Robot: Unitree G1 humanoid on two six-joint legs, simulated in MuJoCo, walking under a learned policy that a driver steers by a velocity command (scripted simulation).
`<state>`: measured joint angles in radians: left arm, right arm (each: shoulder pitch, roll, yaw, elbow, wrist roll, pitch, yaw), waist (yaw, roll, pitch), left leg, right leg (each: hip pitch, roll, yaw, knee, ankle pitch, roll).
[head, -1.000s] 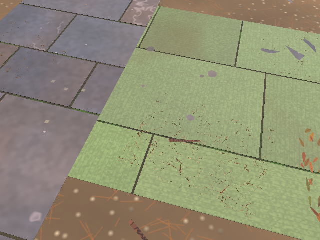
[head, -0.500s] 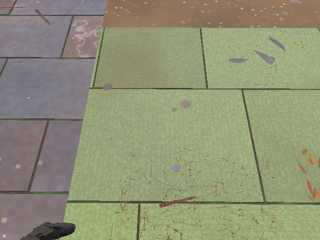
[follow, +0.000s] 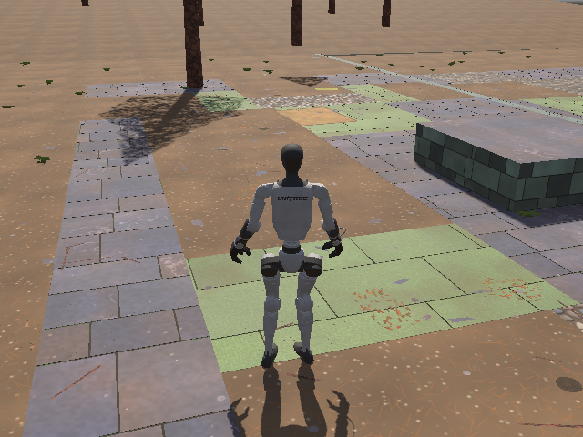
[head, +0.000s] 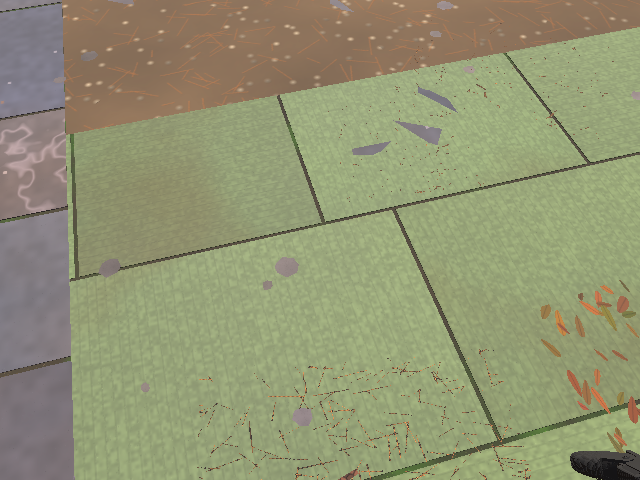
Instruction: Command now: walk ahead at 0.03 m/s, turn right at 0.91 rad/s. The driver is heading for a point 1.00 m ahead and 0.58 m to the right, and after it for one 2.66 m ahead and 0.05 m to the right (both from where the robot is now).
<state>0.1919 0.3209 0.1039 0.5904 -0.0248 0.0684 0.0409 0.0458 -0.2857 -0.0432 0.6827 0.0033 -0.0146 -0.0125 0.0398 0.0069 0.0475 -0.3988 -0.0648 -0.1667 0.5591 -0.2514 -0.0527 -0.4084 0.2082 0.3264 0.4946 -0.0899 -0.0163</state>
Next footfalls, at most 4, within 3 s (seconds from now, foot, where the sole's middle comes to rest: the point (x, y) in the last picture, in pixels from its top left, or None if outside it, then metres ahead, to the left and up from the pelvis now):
0.48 right None -0.01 -0.13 -0.77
0.94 left None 0.24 -0.07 -0.77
1.34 right None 0.39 -0.46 -0.77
1.78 left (533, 303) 0.86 -0.43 -0.77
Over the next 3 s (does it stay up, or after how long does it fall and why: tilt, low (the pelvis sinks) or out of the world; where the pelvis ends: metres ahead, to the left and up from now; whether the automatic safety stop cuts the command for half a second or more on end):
stays up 1.77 -0.33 0.00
